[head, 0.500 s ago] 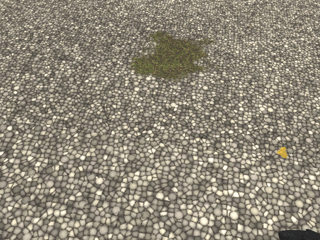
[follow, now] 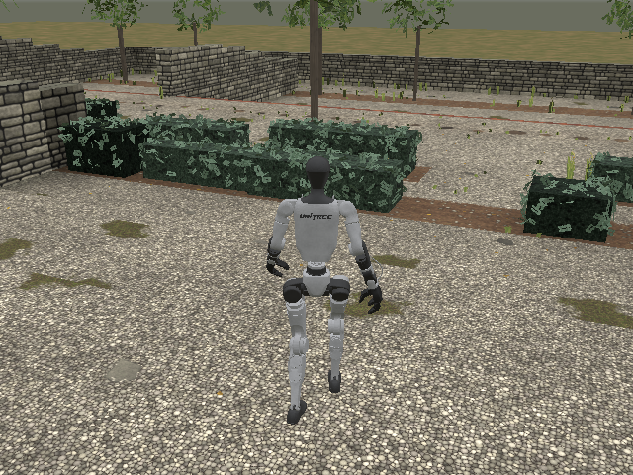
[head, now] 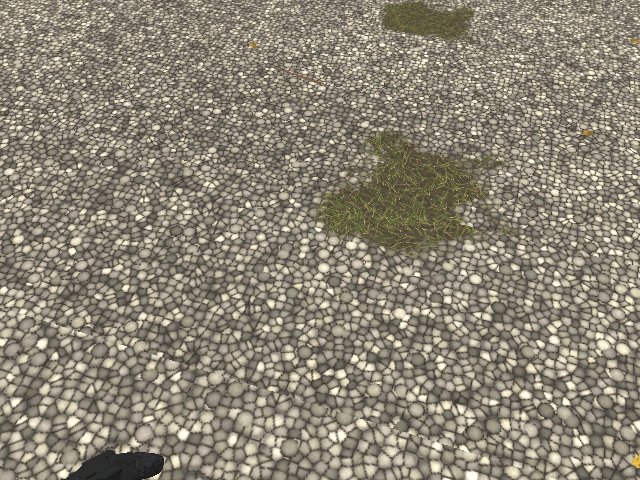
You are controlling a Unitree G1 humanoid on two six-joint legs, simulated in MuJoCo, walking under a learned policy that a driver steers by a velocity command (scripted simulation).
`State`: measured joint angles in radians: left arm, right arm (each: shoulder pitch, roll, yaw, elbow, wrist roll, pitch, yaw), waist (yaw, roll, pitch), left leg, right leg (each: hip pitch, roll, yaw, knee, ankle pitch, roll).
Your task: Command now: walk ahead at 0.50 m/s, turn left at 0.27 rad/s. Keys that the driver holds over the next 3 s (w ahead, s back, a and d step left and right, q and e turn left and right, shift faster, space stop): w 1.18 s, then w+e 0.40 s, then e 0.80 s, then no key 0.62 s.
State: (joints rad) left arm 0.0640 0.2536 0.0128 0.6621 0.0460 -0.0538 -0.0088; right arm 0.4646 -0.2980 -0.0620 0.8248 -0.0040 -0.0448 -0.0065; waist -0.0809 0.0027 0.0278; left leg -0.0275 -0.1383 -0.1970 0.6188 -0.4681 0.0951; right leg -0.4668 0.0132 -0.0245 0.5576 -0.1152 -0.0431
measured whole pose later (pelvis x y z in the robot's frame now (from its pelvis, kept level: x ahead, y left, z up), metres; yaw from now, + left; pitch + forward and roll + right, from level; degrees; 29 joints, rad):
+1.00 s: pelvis +0.49 +0.01 +0.00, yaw +1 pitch -1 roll +2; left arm 0.19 0.26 0.04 0.81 0.05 -0.02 -0.03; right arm 0.43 -0.26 -0.05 0.94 -0.02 -0.06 0.00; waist -0.04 -0.01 -0.01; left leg -0.02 -0.05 0.07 0.54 -0.48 0.06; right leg -0.41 -0.02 -0.06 0.80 -0.20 -0.09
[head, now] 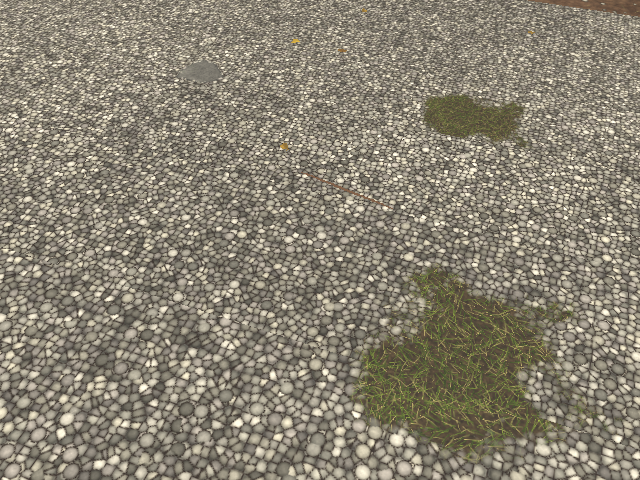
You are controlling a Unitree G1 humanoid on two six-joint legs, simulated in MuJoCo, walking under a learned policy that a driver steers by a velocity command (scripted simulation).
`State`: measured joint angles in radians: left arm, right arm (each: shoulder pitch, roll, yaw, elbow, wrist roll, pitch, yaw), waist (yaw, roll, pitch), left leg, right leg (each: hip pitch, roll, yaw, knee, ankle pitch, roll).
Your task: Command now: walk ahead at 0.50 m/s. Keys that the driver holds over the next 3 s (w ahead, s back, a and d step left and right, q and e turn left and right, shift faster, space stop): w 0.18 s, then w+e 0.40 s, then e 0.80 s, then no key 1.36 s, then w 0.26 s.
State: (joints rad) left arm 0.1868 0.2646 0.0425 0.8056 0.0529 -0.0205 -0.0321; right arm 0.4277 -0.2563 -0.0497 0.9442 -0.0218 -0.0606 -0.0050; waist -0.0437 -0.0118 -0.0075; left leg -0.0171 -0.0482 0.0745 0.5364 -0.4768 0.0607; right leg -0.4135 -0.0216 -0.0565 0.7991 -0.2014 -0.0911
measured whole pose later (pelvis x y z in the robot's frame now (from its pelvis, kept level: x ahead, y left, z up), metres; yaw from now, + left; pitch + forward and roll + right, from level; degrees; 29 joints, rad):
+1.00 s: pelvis +0.48 -0.02 -0.16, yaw -23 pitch +0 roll +1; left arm 0.13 0.25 0.06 0.79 0.01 0.03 0.00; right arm 0.19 -0.23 -0.05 0.82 -0.03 0.02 -0.03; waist -0.01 0.02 0.10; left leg -0.51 0.03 0.02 1.27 -0.47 -0.02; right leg -0.43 0.10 -0.02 0.58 -0.14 -0.13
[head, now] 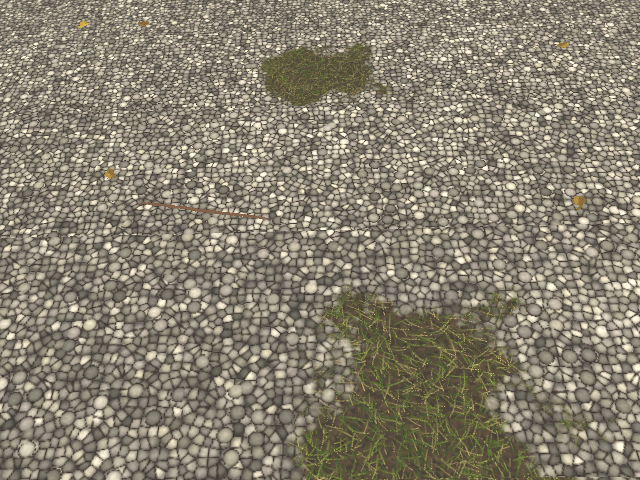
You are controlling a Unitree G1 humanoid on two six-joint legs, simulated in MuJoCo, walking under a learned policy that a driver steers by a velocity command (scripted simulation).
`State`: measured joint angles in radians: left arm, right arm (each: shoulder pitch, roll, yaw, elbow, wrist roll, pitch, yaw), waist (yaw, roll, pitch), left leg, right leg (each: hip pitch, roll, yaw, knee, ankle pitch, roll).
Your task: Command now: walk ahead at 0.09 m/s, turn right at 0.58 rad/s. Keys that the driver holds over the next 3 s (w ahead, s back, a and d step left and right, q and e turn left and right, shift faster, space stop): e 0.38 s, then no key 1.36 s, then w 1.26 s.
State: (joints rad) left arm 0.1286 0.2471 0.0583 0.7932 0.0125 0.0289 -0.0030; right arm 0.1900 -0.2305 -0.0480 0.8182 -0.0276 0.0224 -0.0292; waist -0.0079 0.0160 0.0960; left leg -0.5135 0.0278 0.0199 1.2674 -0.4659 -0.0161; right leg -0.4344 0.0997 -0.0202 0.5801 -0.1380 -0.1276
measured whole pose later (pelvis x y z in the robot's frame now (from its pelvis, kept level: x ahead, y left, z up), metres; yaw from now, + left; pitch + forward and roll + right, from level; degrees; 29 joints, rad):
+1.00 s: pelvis +0.01 +0.05 +0.02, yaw -19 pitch -2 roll +0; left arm 0.16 0.23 0.00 0.93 0.01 0.02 0.01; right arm 0.25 -0.24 -0.03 0.93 -0.02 0.02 0.01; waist -0.04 0.02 0.03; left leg -0.15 -0.02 0.01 0.40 -0.22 0.01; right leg -0.13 0.06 0.06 0.41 -0.25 -0.04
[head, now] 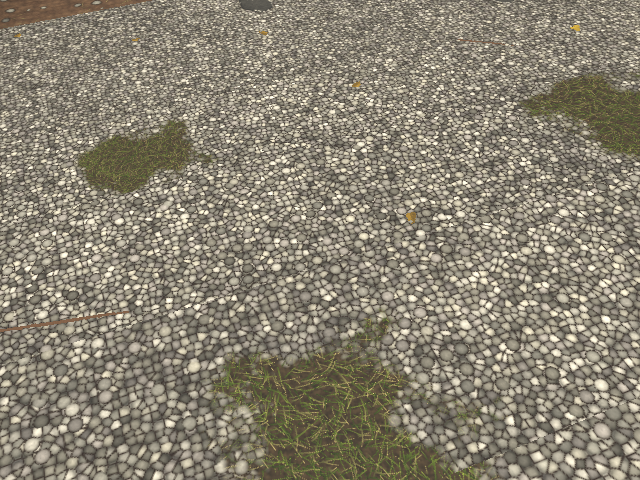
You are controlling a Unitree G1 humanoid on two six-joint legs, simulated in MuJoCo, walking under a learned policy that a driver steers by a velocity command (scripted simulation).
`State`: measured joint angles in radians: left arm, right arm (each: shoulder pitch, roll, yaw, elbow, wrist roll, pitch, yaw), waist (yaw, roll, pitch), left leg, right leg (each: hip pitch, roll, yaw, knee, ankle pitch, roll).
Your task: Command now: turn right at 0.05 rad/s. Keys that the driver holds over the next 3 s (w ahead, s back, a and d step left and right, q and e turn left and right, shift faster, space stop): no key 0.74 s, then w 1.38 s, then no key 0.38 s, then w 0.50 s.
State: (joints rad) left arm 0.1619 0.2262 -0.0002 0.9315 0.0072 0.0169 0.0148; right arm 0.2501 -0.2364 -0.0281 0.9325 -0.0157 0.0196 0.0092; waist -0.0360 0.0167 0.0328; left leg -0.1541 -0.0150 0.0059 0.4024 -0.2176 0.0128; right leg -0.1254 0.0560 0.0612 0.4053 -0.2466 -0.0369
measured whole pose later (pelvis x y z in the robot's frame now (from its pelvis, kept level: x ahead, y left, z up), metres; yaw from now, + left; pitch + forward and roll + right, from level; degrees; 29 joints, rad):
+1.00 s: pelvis +0.04 +0.01 +0.00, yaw +0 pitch +0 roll -1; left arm 0.44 0.21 0.04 1.14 0.03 -0.02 0.03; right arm 0.24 -0.21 -0.03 1.08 -0.03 -0.01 0.01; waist 0.03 -0.02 -0.03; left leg -0.39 0.01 0.04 0.81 -0.42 0.06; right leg -0.11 0.06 0.06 0.41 -0.31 -0.07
